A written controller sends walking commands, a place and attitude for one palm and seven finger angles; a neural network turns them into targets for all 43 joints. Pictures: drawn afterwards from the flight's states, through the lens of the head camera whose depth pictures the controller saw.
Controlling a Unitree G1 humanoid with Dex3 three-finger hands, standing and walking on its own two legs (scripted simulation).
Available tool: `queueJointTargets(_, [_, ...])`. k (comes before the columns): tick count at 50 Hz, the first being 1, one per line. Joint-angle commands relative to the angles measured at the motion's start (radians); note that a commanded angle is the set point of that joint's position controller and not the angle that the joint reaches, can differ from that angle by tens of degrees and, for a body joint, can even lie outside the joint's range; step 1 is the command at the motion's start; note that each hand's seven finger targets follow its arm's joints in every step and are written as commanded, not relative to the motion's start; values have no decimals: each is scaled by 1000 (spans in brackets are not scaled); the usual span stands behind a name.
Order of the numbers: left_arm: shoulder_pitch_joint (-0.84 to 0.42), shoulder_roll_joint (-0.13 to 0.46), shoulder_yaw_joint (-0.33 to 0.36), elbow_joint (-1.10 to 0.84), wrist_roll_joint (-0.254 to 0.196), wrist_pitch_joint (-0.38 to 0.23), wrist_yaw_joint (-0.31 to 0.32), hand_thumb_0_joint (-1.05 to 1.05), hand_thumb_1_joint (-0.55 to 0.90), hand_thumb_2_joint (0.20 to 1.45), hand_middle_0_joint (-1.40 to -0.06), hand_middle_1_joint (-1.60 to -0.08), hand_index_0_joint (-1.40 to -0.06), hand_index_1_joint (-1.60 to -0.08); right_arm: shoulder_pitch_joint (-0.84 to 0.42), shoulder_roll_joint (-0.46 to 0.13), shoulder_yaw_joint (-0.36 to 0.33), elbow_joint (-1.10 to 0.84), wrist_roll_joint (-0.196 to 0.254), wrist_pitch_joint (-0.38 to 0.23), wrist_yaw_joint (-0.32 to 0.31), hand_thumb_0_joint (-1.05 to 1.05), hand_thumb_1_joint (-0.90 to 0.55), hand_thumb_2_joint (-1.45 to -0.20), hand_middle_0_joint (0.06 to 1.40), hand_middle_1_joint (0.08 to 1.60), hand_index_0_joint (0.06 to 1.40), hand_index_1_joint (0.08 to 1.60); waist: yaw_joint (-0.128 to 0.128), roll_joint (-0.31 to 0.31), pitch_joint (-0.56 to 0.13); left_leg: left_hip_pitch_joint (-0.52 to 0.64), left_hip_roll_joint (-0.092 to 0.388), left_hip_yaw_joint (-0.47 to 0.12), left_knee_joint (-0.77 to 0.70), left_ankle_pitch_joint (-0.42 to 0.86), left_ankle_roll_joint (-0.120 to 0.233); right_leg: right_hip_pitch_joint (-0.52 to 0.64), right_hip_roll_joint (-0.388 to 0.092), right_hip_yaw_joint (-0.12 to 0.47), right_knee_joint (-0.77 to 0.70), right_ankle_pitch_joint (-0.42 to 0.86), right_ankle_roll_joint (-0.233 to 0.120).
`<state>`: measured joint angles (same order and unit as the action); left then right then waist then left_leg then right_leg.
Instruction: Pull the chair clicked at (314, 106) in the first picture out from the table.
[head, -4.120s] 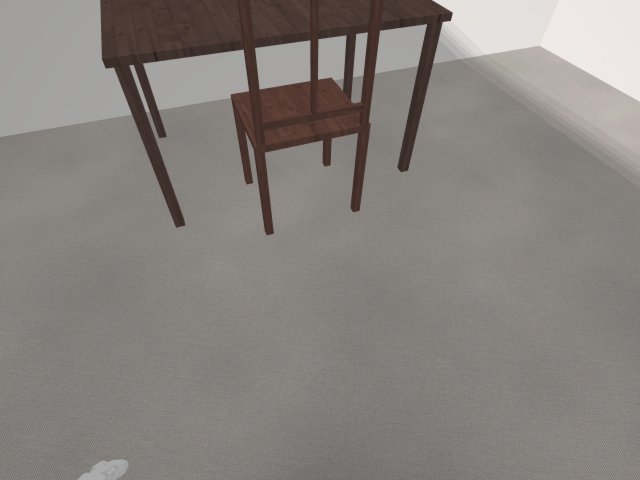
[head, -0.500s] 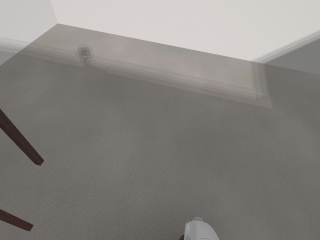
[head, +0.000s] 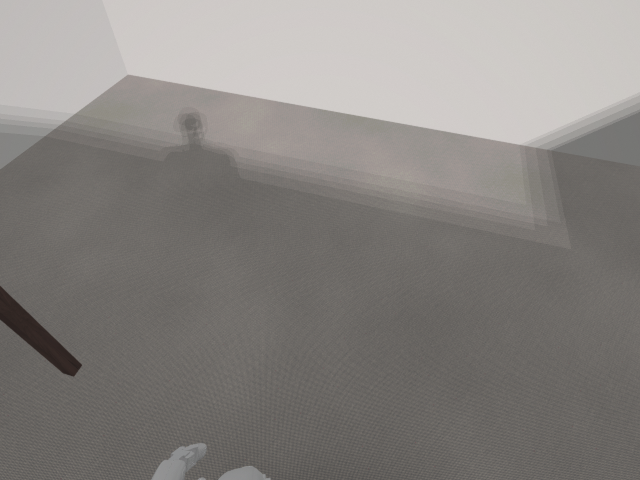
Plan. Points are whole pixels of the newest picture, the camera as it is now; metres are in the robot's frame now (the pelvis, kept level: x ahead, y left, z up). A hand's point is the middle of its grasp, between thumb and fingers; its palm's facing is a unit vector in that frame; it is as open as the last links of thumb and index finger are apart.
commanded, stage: turn to face it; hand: left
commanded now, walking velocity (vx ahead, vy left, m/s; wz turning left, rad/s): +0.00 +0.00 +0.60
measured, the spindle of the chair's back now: out of the picture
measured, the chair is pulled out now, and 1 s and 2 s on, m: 0.00 0.00 0.00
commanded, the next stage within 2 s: none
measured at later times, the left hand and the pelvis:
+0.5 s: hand out of the picture +0.04 +0.25 -0.15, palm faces +0.29 -0.92 -0.27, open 7.4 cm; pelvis +0.01 +0.02 +0.01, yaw +14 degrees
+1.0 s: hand out of the picture -0.11 +0.20 -0.18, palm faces +0.58 -0.78 -0.23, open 7.4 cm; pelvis -0.04 +0.00 -0.01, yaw +35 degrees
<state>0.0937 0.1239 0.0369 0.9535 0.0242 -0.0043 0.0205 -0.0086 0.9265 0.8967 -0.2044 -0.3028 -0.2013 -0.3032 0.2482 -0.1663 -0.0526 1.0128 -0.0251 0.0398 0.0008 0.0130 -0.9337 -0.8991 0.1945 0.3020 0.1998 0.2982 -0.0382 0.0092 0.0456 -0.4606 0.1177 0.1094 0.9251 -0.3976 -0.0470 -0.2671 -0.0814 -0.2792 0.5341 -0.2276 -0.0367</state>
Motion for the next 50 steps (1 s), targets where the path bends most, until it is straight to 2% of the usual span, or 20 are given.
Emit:
queueJointTargets(1, [66, 214, 64, -50, 3, 6, 15, 0, 900, 900, -200, -300, -200, -300, 49, -49, -16, -78, 3, -12, 13, 0, -900, -900, 200, 300, 200, 300, 28, -140, -33, 111, -17, 31, -196, 44, 4, -12, -287, 128, -134, 59, -58])
queueJointTargets(3, [84, 202, 65, -65, -9, 18, 8, 0, 900, 900, -200, -300, -200, -300, 93, -102, -30, -81, 0, -19, 15, 0, -900, -900, 200, 300, 200, 300, 4, -12, -61, 238, -6, -10, -403, 164, 23, -73, -236, 83, 31, -28, 4])
queueJointTargets(4, [93, 152, 61, -94, -14, 27, 1, 0, 900, 900, -200, -300, -200, -300, 129, -194, -50, -95, -6, -27, 13, 0, -900, -900, 200, 300, 200, 300, -11, 273, -65, 296, 183, -323, -547, 332, 111, -231, -113, 37, 250, -232, 81])
queueJointTargets(5, [26, 123, 50, -150, -12, 25, -2, 0, 900, 900, -200, -300, -200, -300, 172, -265, -63, -103, -13, -30, 5, 0, -900, -900, 200, 300, 200, 300, -49, 350, -51, 290, 354, -543, -638, 522, 244, -344, -26, 100, 483, -450, 115])
queueJointTargets(7, [-12, 137, 59, -140, -3, 26, 0, 0, 900, 900, -200, -300, -200, -300, 126, -246, -60, -96, -6, -38, -16, 0, -900, -900, 200, 300, 200, 300, -32, 231, -108, 316, 279, -498, -613, 450, 245, -405, -25, 254, 678, -319, 100])
queueJointTargets(9, [40, 151, 63, -101, -4, 20, -10, 0, 900, 900, -200, -300, -200, -300, 23, -199, -42, -128, -1, -51, -21, 0, -900, -900, 200, 300, 200, 300, 15, 122, -115, 320, 191, -355, -587, 503, 201, -375, -36, 265, 672, -181, 112])
queueJointTargets(11, [84, 160, 62, -80, -7, 26, -9, 0, 900, 900, -200, -300, -200, -300, 10, -206, -42, -131, 3, -55, -22, 0, -900, -900, 200, 300, 200, 300, 22, 96, -149, 359, 157, -292, -581, 568, 195, -337, -31, 269, 635, -145, 124])
queueJointTargets(22, [45, 181, 58, -112, -15, 38, 2, 0, 900, 900, -200, -300, -200, -300, 5, -254, -69, -128, 1, -24, -7, 0, -900, -900, 200, 300, 200, 300, -9, 115, -101, 319, 131, -439, -614, 352, 227, -223, 13, 277, 361, -211, 129])
queueJointTargets(28, [171, 192, 59, -108, -22, 26, 9, 0, 900, 900, -200, -300, -200, -300, -87, -261, -83, -165, 3, -7, 4, 0, -900, -900, 200, 300, 200, 300, 50, 136, -117, 141, 49, -477, -567, 263, 172, 64, 64, 247, 16, -107, 95])
queueJointTargets(29, [217, 220, 64, -103, -18, 19, 12, 0, 900, 900, -200, -300, -200, -300, -107, -239, -81, -176, 10, -4, 8, 0, -900, -900, 200, 300, 200, 300, 77, 89, -117, 38, 3, -442, -502, 194, 128, 188, 28, 270, -147, -40, 81])
queueJointTargets(30, [239, 304, 81, -112, -1, 9, 20, 0, 900, 900, -200, -300, -200, -300, -90, -168, -72, -195, 18, 0, 14, 0, -900, -900, 200, 300, 200, 300, 85, -153, -112, -154, -124, -303, -272, 3, 45, 294, -207, 511, -317, -193, -1])
queueJointTargets(31, [178, 364, 79, -143, 4, 15, 20, 0, 900, 900, -200, -300, -200, -300, -99, -149, -68, -222, 9, -2, 14, 0, -900, -900, 200, 300, 200, 300, 78, -321, -55, -221, -197, -160, -8, -146, 0, 161, -420, 679, -370, -216, -99])
queueJointTargets(32, [119, 334, 76, -165, -4, 12, 23, 0, 900, 900, -200, -300, -200, -300, -116, -198, -78, -218, -2, 7, 18, 0, -900, -900, 200, 300, 200, 300, 60, -237, -35, -162, -140, -197, 146, -118, 15, 22, -399, 619, -362, -204, -108])
queueJointTargets(33, [61, 306, 68, -172, -5, 7, 21, 0, 900, 900, -200, -300, -200, -300, -108, -188, -80, -196, -2, 17, 24, 0, -900, -900, 200, 300, 200, 300, 27, -239, 6, -145, -123, -187, 234, -65, 10, -45, -327, 553, -348, -180, -80])
queueJointTargets(36, [18, 243, 46, -181, 1, -2, 17, 0, 900, 900, -200, -300, -200, -300, -56, -167, -69, -165, 2, 20, 37, 0, -900, -900, 200, 300, 200, 300, -5, -175, 16, -115, -93, -119, 273, 35, -19, 0, -226, 317, -242, 81, -53])
queueJointTargets(43, [174, 321, 66, -124, 9, 7, 11, 0, 900, 900, -200, -300, -200, -300, -186, -146, -42, -203, 14, 10, 38, 0, -900, -900, 200, 300, 200, 300, 89, -231, -46, -3, -96, -24, -87, -69, -26, 155, -284, 257, -152, 306, -82])
queueJointTargets(47, [166, 331, 76, -116, -1, 19, 5, 0, 900, 900, -200, -300, -200, -300, -96, -173, -43, -183, 14, -8, 29, 0, -900, -900, 200, 300, 200, 300, 49, -227, -115, 198, -111, 8, -412, 97, -2, 143, -264, 165, 17, 375, -4])
queueJointTargets(48, [165, 309, 75, -125, -10, 25, 1, 0, 900, 900, -200, -300, -200, -300, -40, -226, -56, -171, 12, -18, 29, 0, -900, -900, 200, 300, 200, 300, 16, -111, -152, 364, -63, -53, -526, 245, 20, 28, -236, 123, 147, 274, 47])
queueJointTargets(49, [159, 244, 63, -160, -16, 30, -6, 0, 900, 900, -200, -300, -200, -300, 6, -342, -84, -174, 7, -26, 26, 0, -900, -900, 200, 300, 200, 300, -15, 223, -182, 539, 197, -389, -561, 550, 123, -259, -107, 86, 369, -168, 127])
queueJointTargets(50, [83, 213, 47, -201, -7, 33, -6, 0, 900, 900, -200, -300, -200, -300, 80, -399, -96, -152, 10, -19, 20, 0, -900, -900, 200, 300, 200, 300, -57, 292, -166, 499, 325, -488, -555, 743, 239, -358, -65, 160, 524, -447, 137])
